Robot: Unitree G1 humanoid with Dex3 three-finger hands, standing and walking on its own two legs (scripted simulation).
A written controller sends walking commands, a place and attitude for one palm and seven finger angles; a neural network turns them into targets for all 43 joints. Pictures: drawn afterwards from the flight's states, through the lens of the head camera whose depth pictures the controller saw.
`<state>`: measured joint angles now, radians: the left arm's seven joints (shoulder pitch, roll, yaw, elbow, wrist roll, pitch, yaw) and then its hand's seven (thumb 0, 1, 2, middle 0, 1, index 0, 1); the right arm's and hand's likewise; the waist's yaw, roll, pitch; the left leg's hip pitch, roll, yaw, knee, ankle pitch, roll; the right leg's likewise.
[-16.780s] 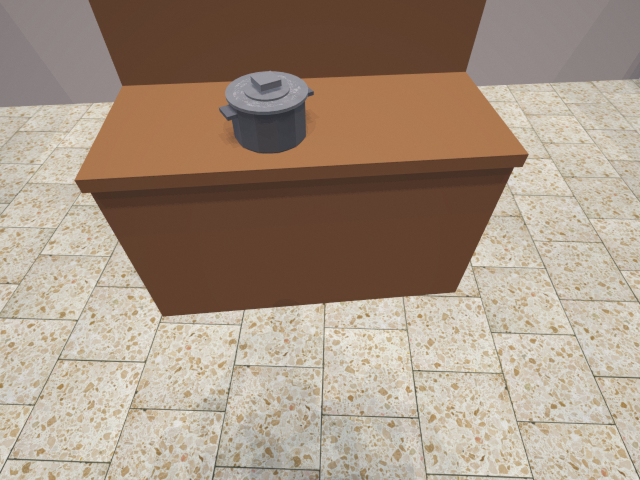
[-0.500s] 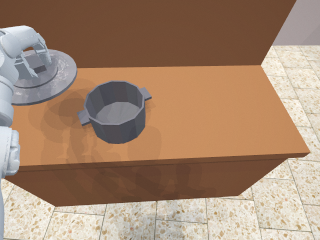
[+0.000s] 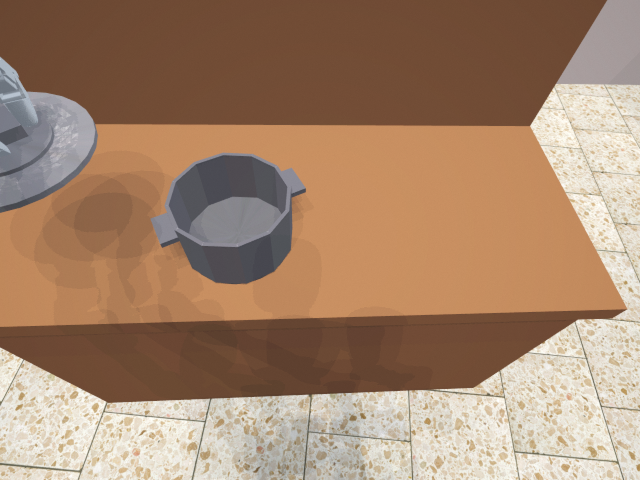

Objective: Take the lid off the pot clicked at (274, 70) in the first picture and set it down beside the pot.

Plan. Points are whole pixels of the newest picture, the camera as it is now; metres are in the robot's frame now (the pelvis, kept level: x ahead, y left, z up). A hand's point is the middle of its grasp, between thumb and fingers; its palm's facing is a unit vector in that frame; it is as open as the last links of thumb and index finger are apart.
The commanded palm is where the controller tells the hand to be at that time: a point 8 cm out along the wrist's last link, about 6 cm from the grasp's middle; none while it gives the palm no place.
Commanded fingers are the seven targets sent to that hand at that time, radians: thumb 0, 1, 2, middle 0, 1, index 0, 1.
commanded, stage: move the lid sideways beside the pot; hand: left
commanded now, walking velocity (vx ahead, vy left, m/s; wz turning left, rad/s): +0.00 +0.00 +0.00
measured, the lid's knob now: out of the picture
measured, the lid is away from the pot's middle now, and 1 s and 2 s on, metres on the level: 0.24 0.22 0.24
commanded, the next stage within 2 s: lower the lid onto the table in 0.04 s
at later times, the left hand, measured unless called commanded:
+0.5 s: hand (4, 144) +0.45 +0.34 +0.16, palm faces -0.39 -0.17 -0.90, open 7.6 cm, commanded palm +0.48 +0.35 +0.23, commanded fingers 0.00 0.67 1.00 -0.63 -0.95 -0.73 -1.04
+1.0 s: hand (31, 159) +0.46 +0.33 +0.13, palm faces -0.42 -0.16 -0.89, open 7.6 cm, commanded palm +0.49 +0.34 +0.20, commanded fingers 0.00 0.67 1.00 -0.63 -0.95 -0.73 -1.04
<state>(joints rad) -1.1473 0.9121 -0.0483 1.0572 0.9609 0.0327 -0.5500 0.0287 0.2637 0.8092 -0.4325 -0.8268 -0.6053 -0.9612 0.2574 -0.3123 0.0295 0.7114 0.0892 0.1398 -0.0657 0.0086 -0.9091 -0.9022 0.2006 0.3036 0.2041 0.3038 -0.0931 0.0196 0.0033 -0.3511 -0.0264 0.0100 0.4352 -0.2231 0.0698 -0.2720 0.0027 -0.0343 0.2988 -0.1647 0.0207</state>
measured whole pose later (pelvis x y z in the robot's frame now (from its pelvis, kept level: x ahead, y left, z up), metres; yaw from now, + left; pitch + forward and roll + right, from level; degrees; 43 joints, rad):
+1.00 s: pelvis +0.00 +0.01 +0.00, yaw -1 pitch +10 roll -3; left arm -1.09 0.88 -0.02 1.10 0.97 -0.08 -0.49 0.03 0.27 0.81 -0.43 -0.83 -0.61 -0.96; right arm 0.28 -0.30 0.03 0.71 0.08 0.14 -0.08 0.01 -0.91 -0.90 0.20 0.30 0.21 0.30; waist -0.12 0.02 -0.01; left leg -0.43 -0.02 0.02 0.49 -0.24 0.08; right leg -0.35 0.01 -0.02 0.35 -0.18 0.03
